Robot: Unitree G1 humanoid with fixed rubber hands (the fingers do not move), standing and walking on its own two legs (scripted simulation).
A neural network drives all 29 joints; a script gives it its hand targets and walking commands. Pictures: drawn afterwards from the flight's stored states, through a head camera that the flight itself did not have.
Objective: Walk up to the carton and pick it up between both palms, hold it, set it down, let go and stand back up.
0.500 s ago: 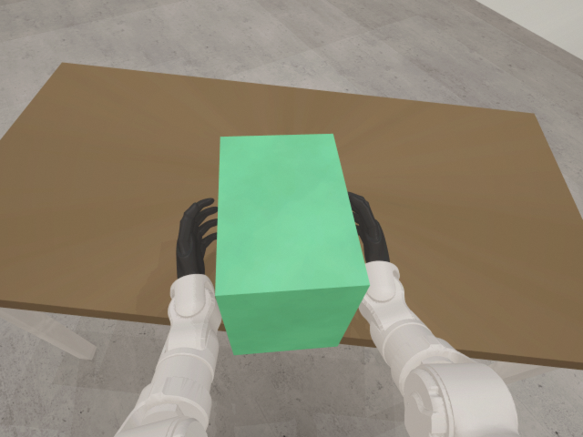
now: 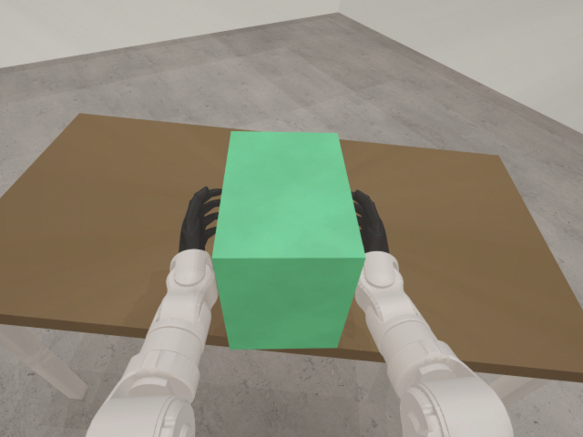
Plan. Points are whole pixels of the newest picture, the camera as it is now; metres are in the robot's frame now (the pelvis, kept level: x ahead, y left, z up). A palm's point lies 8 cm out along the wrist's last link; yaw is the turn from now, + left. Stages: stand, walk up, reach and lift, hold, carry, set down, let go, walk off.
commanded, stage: reach and lift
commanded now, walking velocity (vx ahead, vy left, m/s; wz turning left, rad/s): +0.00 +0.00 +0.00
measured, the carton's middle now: (284, 240) +0.41 +0.04 +0.05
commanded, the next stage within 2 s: hold in 0.74 s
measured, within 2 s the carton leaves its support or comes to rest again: neither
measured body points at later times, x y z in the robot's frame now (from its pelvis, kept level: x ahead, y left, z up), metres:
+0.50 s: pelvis +0.02 +0.02 +0.01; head -0.02 +0.05 +0.46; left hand +0.39 +0.18 +0.15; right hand +0.39 -0.08 +0.14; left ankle +0.04 +0.16 -0.73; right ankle +0.06 -0.07 -0.73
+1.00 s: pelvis +0.01 +0.06 +0.01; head +0.00 +0.10 +0.46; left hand +0.41 +0.14 +0.18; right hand +0.38 -0.11 +0.15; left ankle +0.04 +0.16 -0.73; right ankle +0.06 -0.07 -0.73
